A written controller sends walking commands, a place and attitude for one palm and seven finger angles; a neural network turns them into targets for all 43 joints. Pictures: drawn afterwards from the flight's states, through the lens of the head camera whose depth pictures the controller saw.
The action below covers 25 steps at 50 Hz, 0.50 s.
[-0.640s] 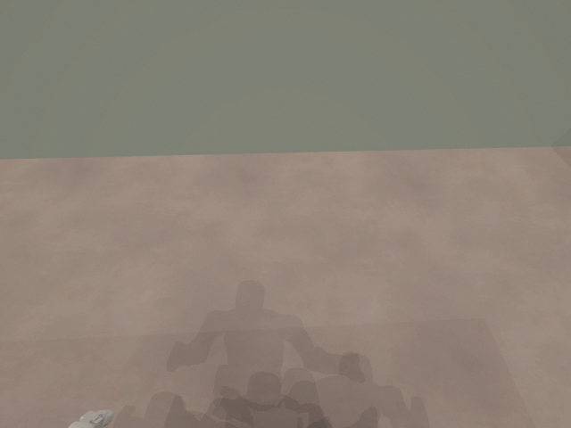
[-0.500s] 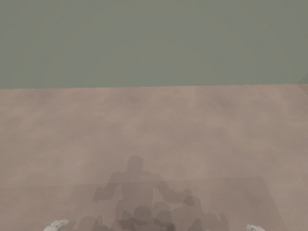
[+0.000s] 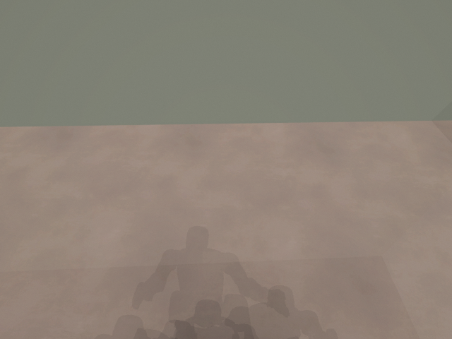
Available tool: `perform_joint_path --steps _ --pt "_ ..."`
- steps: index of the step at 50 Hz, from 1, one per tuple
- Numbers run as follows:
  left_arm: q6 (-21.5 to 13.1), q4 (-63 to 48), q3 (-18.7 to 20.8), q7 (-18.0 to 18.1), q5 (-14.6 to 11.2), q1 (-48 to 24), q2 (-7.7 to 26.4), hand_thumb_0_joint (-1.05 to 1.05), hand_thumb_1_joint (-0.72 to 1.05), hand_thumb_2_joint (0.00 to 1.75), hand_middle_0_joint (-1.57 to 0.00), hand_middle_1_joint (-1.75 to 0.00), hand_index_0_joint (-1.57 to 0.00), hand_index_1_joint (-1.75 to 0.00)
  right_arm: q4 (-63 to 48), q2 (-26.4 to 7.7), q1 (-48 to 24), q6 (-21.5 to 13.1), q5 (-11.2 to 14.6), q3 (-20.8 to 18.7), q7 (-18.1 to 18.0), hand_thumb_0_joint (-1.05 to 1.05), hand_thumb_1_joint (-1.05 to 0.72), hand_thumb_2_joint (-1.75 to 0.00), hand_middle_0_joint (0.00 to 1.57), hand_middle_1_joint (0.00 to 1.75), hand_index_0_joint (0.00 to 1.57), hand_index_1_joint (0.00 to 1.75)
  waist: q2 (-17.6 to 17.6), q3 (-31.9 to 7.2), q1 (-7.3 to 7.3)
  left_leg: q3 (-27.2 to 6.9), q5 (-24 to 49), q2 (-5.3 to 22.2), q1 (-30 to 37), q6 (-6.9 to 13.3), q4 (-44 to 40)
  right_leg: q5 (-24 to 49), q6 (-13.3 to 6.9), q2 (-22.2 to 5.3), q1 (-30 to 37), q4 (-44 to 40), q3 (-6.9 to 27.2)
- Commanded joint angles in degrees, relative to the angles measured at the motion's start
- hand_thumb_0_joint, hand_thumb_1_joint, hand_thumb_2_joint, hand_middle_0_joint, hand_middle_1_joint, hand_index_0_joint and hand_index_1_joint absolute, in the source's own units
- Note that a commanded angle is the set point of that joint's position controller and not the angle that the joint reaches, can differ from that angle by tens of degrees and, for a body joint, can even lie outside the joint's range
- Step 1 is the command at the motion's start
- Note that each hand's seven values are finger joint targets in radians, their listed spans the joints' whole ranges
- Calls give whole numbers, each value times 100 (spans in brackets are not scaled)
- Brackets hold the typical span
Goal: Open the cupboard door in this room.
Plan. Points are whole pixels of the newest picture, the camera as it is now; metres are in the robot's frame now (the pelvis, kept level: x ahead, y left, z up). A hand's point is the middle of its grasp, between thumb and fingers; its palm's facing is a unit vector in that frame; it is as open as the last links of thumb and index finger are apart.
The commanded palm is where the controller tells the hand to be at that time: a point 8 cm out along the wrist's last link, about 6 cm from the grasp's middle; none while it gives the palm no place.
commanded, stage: stand and wait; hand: left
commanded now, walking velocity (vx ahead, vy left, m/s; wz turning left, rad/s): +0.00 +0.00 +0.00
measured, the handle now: out of the picture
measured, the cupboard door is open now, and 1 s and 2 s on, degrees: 0 0 0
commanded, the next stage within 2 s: turn or walk to find it in 0.26 s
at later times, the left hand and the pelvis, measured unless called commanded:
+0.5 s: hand out of the picture +0.06 +0.24 -0.16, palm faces +0.02 -0.95 -0.31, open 7.4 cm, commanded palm none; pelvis -0.01 +0.00 -0.01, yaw +3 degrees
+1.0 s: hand out of the picture -0.03 +0.18 -0.16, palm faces +0.26 -0.92 -0.30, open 7.4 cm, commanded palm none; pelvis -0.05 -0.03 -0.01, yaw +15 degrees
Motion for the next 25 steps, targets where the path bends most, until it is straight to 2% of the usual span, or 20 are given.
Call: perform_joint_path --steps 1,10,15,16,21,25 --pt "-135 -352 254 89 -3 -348 1160 0 90 90 -20 -30 -20 -30 -375 -1171 -369 -176 8 -229 -85 0 -90 -90 20 30 20 30 22 -355 -8 -507 652 651 -86 218 -385 626 -201 -674 1 -513 605" --pt "-128 -311 240 75 9 -349 1179 0 90 90 -20 -30 -20 -30 -304 -1177 -298 -165 7 -224 -65 0 -90 -90 20 30 20 30 -15 -221 -11 -553 314 642 -186 215 -464 77 -190 -656 -169 -654 666" --pt "-122 -348 267 79 11 -353 1178 0 90 90 -20 -30 -20 -30 -328 -1181 -295 -161 3 -238 -54 0 -90 -90 20 30 20 30 31 -249 -9 -603 490 633 -264 219 -382 167 -178 -678 -143 -548 587" --pt "-104 -354 267 84 5 -315 1137 0 90 90 -20 -30 -20 -30 -345 -1145 -277 -154 0 -231 -51 0 -90 -90 20 30 20 30 85 -288 3 -627 596 630 -309 226 -322 243 -166 -690 -110 -470 551" --pt "78 -417 199 170 9 88 537 0 90 90 -20 -30 -20 -30 -458 -455 55 22 -21 -141 -23 0 -90 -90 20 30 20 30 -35 -318 25 -614 800 541 -786 146 151 408 -59 -838 -145 -91 407" --pt "132 -671 281 210 28 176 614 0 90 90 -20 -30 -20 -30 -681 -390 248 117 -22 -220 -11 0 -90 -90 20 30 20 30 -252 -395 15 -597 761 378 -1090 134 721 433 -220 -1129 -262 73 446"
